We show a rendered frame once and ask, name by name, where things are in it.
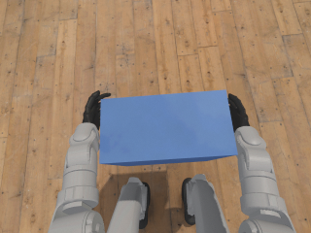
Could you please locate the robot right foot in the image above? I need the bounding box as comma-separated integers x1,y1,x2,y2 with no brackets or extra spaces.
182,178,195,225

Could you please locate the robot right upper arm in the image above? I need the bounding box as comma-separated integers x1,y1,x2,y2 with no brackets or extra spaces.
238,218,294,233

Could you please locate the robot left upper arm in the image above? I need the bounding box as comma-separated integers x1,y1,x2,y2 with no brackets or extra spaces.
49,210,105,233

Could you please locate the robot right hand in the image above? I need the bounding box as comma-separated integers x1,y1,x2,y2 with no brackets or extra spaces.
227,93,250,133

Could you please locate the robot left hand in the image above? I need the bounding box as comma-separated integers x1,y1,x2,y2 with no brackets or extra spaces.
82,90,111,131

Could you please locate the right robot forearm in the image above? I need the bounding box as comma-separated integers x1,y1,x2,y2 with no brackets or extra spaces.
234,126,296,233

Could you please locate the left robot forearm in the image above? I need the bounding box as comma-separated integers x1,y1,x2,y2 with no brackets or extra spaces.
48,122,100,233

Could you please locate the right robot thigh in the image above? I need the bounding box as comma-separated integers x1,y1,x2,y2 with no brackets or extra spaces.
186,179,230,233

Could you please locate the carton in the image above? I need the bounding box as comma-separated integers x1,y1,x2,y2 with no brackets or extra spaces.
99,89,238,166

